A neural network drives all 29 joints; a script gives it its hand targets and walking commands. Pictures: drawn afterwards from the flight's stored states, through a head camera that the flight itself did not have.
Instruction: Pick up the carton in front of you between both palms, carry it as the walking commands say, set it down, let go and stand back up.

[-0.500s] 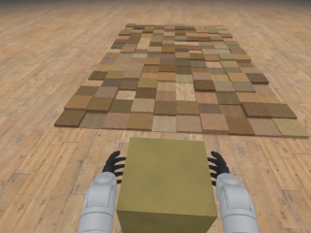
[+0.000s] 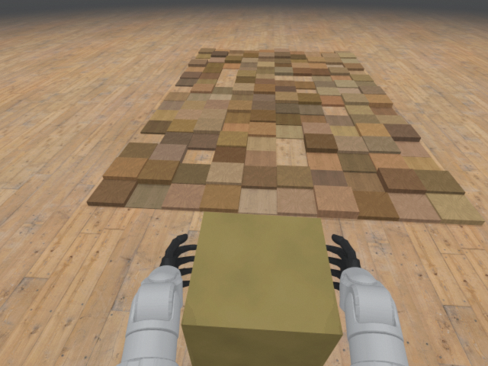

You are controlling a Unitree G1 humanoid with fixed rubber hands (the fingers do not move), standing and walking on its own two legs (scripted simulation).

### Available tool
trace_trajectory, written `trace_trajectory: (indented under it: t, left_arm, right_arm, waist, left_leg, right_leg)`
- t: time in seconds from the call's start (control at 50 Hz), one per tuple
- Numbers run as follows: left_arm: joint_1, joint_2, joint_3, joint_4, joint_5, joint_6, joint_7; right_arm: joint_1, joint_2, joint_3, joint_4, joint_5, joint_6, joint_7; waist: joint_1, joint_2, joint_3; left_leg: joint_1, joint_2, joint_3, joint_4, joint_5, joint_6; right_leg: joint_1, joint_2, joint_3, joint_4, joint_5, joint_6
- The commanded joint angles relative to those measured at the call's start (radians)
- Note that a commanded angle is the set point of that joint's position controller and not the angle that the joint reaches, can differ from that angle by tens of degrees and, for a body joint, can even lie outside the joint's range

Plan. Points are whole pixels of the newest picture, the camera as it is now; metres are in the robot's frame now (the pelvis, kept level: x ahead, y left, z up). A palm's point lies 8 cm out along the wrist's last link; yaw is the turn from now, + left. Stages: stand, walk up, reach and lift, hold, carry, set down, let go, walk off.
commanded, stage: hold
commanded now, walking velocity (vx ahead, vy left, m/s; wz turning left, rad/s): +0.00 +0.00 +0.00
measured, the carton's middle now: (257, 301) +0.29 +0.00 -0.02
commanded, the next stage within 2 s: carry in 0.32 s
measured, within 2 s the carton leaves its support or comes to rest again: neither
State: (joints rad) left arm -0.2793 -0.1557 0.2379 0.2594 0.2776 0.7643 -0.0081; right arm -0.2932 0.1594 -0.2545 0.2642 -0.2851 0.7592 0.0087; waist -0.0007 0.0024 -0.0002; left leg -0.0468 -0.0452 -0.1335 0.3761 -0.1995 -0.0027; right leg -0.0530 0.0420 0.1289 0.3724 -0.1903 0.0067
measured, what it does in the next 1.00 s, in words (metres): walks ahead: right foot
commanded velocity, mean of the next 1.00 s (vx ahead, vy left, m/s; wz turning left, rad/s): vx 0.36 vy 0.00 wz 0.00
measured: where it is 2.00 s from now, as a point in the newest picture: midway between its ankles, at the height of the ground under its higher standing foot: (239, 268)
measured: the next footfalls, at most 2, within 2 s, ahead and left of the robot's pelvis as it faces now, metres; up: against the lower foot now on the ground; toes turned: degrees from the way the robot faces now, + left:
right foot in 0.82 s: +0.18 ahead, -0.09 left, +0.00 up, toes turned -7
left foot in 1.16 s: +0.52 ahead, +0.12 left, +0.00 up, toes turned +11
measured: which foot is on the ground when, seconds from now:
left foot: down 0.00-0.84, up 0.86-1.00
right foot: down 0.00-0.70, up 0.72-0.80, down 0.82-1.00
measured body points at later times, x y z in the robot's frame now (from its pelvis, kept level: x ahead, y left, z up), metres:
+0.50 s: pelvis +0.02 +0.00 -0.01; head -0.02 +0.00 +0.44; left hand +0.32 +0.15 +0.05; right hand +0.33 -0.15 +0.06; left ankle +0.01 +0.13 -0.74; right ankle +0.02 -0.13 -0.74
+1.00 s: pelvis +0.24 +0.00 +0.00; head +0.26 +0.00 +0.45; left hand +0.51 +0.17 +0.07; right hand +0.54 -0.14 +0.07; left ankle +0.20 +0.11 -0.68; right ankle +0.14 -0.09 -0.74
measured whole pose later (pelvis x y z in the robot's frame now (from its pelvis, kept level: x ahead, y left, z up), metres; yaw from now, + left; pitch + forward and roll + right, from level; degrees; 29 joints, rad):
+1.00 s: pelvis +0.24 +0.00 +0.00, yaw +2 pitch +6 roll +2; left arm -0.15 -0.13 0.09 -0.36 0.10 1.21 0.10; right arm -0.17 0.13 -0.13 -0.35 -0.09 1.21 -0.10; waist 0.03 -0.02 -0.11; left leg -0.52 0.04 0.12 0.97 -0.40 0.00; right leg -0.12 -0.04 -0.16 0.34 -0.34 -0.02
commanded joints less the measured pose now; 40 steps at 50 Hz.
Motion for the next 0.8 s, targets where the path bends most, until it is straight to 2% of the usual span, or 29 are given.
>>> trace_trajectory:
  t: [0.0, 0.14, 0.28, 0.3, 0.32, 0.34, 0.36, 0.42, 0.44, 0.48, 0.52, 0.54, 0.56, 0.58, 0.6, 0.62, 0.64, 0.66, 0.68, 0.7, 0.72, 0.74, 0.76, 0.78]
  left_arm:
    - [-0.551, -0.919, -0.537, -0.026, -0.261, -0.036, -0.238]
    - [-0.566, -0.919, -0.525, -0.003, -0.252, -0.038, -0.238]
    - [-0.548, -0.917, -0.524, -0.011, -0.251, -0.036, -0.236]
    - [-0.554, -0.911, -0.538, -0.033, -0.248, -0.033, -0.235]
    - [-0.550, -0.909, -0.535, -0.040, -0.257, -0.031, -0.234]
    - [-0.553, -0.912, -0.556, -0.062, -0.270, -0.030, -0.230]
    - [-0.564, -0.908, -0.580, -0.093, -0.285, -0.026, -0.226]
    - [-0.555, -0.906, -0.667, -0.186, -0.347, 0.008, -0.208]
    - [-0.548, -0.897, -0.696, -0.221, -0.367, 0.029, -0.202]
    - [-0.560, -0.868, -0.738, -0.282, -0.404, 0.082, -0.193]
    - [-0.548, -0.837, -0.772, -0.325, -0.441, 0.144, -0.180]
    - [-0.532, -0.820, -0.778, -0.340, -0.455, 0.177, -0.172]
    - [-0.512, -0.803, -0.782, -0.357, -0.464, 0.208, -0.162]
    - [-0.498, -0.794, -0.785, -0.382, -0.472, 0.236, -0.154]
    - [-0.479, -0.796, -0.797, -0.416, -0.485, 0.263, -0.146]
    - [-0.474, -0.800, -0.810, -0.457, -0.501, 0.288, -0.139]
    - [-0.476, -0.812, -0.826, -0.498, -0.525, 0.312, -0.137]
    - [-0.463, -0.826, -0.837, -0.534, -0.545, 0.336, -0.138]
    - [-0.453, -0.832, -0.845, -0.565, -0.564, 0.358, -0.142]
    - [-0.461, -0.845, -0.850, -0.588, -0.583, 0.376, -0.150]
    - [-0.472, -0.859, -0.852, -0.605, -0.602, 0.387, -0.157]
    - [-0.448, -0.867, -0.849, -0.607, -0.610, 0.393, -0.161]
    - [-0.417, -0.867, -0.842, -0.607, -0.605, 0.397, -0.161]
    - [-0.350, -0.871, -0.839, -0.612, -0.597, 0.401, -0.158]
  right_arm:
    - [-0.506, 0.928, 0.543, 0.005, 0.258, -0.025, 0.239]
    - [-0.523, 0.928, 0.531, 0.028, 0.248, -0.028, 0.240]
    - [-0.507, 0.924, 0.531, 0.019, 0.248, -0.027, 0.238]
    - [-0.515, 0.927, 0.544, 0.010, 0.252, -0.023, 0.237]
    - [-0.508, 0.919, 0.546, 0.001, 0.260, -0.022, 0.233]
    - [-0.513, 0.921, 0.570, -0.025, 0.274, -0.021, 0.229]
    - [-0.523, 0.919, 0.594, -0.060, 0.288, -0.018, 0.224]
    - [-0.505, 0.911, 0.666, -0.150, 0.335, 0.018, 0.202]
    - [-0.489, 0.901, 0.693, -0.187, 0.353, 0.040, 0.194]
    - [-0.494, 0.870, 0.737, -0.255, 0.390, 0.093, 0.182]
    - [-0.500, 0.838, 0.777, -0.309, 0.428, 0.157, 0.169]
    - [-0.504, 0.825, 0.791, -0.328, 0.447, 0.190, 0.164]
    - [-0.502, 0.826, 0.808, -0.349, 0.474, 0.224, 0.162]
    - [-0.503, 0.831, 0.825, -0.375, 0.506, 0.254, 0.162]
    - [-0.488, 0.842, 0.842, -0.393, 0.538, 0.280, 0.162]
    - [-0.471, 0.852, 0.852, -0.411, 0.560, 0.302, 0.161]
    - [-0.448, 0.861, 0.855, -0.425, 0.569, 0.320, 0.157]
    - [-0.392, 0.852, 0.846, -0.436, 0.567, 0.336, 0.151]
    - [-0.341, 0.844, 0.833, -0.450, 0.557, 0.352, 0.144]
    - [-0.328, 0.848, 0.827, -0.480, 0.548, 0.367, 0.137]
    - [-0.347, 0.853, 0.835, -0.538, 0.543, 0.380, 0.129]
    - [-0.368, 0.852, 0.848, -0.597, 0.543, 0.392, 0.124]
    - [-0.382, 0.864, 0.857, -0.632, 0.550, 0.404, 0.124]
    - [-0.370, 0.878, 0.863, -0.657, 0.566, 0.414, 0.127]
  waist:
    - [0.000, 0.000, -0.185]
    - [0.000, 0.000, -0.185]
    - [0.001, -0.002, -0.195]
    - [0.004, 0.007, -0.181]
    - [0.000, 0.008, -0.206]
    - [0.004, 0.009, -0.183]
    - [0.006, 0.011, -0.169]
    - [0.004, 0.038, -0.256]
    - [0.002, 0.045, -0.290]
    - [-0.001, 0.034, -0.279]
    - [0.003, -0.043, -0.237]
    - [0.009, -0.111, -0.232]
    - [0.014, -0.184, -0.229]
    - [0.013, -0.205, -0.214]
    - [0.012, -0.170, -0.225]
    - [0.004, -0.117, -0.258]
    - [-0.004, -0.024, -0.282]
    - [-0.014, 0.126, -0.318]
    - [-0.026, 0.274, -0.333]
    - [-0.029, 0.316, -0.274]
    - [-0.038, 0.222, -0.236]
    - [-0.042, 0.156, -0.251]
    - [-0.031, 0.135, -0.282]
    - [0.001, 0.125, -0.337]
  left_leg:
    - [0.000, -0.038, 0.060, -0.061, 0.067, -0.004]
    - [-0.001, -0.036, 0.062, -0.061, 0.050, -0.003]
    - [0.012, -0.038, 0.061, -0.062, 0.092, -0.006]
    - [-0.112, 0.109, 0.012, 0.005, -0.069, 0.015]
    - [-0.148, 0.121, -0.019, -0.017, -0.278, 0.023]
    - [-0.206, 0.116, -0.030, -0.041, -0.459, 0.030]
    - [-0.237, 0.111, -0.028, -0.040, -0.532, 0.036]
    - [-0.200, 0.137, -0.009, -0.004, -0.358, 0.039]
    - [-0.190, 0.145, -0.010, 0.002, -0.358, 0.044]
    - [-0.229, 0.150, -0.003, 0.019, -0.423, 0.052]
    - [-0.319, 0.129, 0.058, 0.114, -0.390, 0.038]
    - [-0.379, 0.104, 0.119, 0.206, -0.317, 0.023]
    - [-0.434, 0.070, 0.188, 0.273, -0.242, 0.008]
    - [-0.458, 0.067, 0.218, 0.216, -0.233, 0.007]
    - [-0.402, 0.067, 0.231, 0.158, -0.210, 0.008]
    - [-0.295, 0.068, 0.230, 0.112, -0.176, 0.008]
    - [-0.178, 0.085, 0.183, 0.085, -0.111, 0.018]
    - [0.014, 0.168, 0.040, 0.084, 0.067, 0.066]
    - [0.207, 0.278, -0.124, 0.057, 0.325, 0.129]
    - [0.307, 0.346, -0.228, 0.016, 0.546, 0.192]
    - [0.349, 0.375, -0.241, 0.033, 0.616, 0.222]
    - [0.357, 0.373, -0.191, 0.056, 0.615, 0.208]
    - [0.291, 0.349, -0.101, 0.077, 0.562, 0.168]
    - [0.127, 0.287, 0.050, 0.140, 0.531, 0.107]
  right_leg:
    - [0.020, 0.040, -0.063, -0.054, 0.069, 0.008]
    - [0.016, 0.038, -0.065, -0.053, 0.052, 0.006]
    - [0.025, 0.040, -0.064, -0.053, 0.091, 0.008]
    - [-0.097, -0.110, -0.023, 0.021, -0.079, -0.012]
    - [-0.133, -0.113, 0.006, 0.004, -0.278, -0.020]
    - [-0.177, -0.103, 0.000, -0.009, -0.447, -0.022]
    - [-0.210, -0.096, -0.009, 0.001, -0.509, -0.025]
    - [-0.194, -0.095, -0.074, 0.084, -0.300, -0.020]
    - [-0.192, -0.098, -0.084, 0.096, -0.295, -0.021]
    - [-0.217, -0.121, -0.067, 0.073, -0.375, -0.030]
    - [-0.192, -0.180, 0.011, 0.005, -0.428, -0.056]
    - [-0.144, -0.225, 0.081, -0.044, -0.426, -0.080]
    - [-0.090, -0.278, 0.159, -0.078, -0.371, -0.116]
    - [-0.064, -0.302, 0.171, -0.055, -0.259, -0.143]
    - [-0.078, -0.288, 0.120, -0.006, -0.138, -0.140]
    - [-0.114, -0.248, 0.025, 0.077, -0.024, -0.118]
    - [-0.163, -0.176, -0.107, 0.213, 0.104, -0.078]
    - [-0.330, -0.124, -0.212, 0.408, 0.152, -0.019]
    - [-0.566, -0.082, -0.288, 0.529, -0.016, 0.030]
    - [-0.759, -0.048, -0.292, 0.513, -0.334, 0.043]
    - [-0.824, -0.058, -0.263, 0.441, -0.457, 0.032]
    - [-0.786, -0.058, -0.266, 0.335, -0.435, 0.023]
    - [-0.646, -0.042, -0.288, 0.212, -0.333, 0.016]
    - [-0.342, -0.007, -0.338, 0.059, -0.148, 0.002]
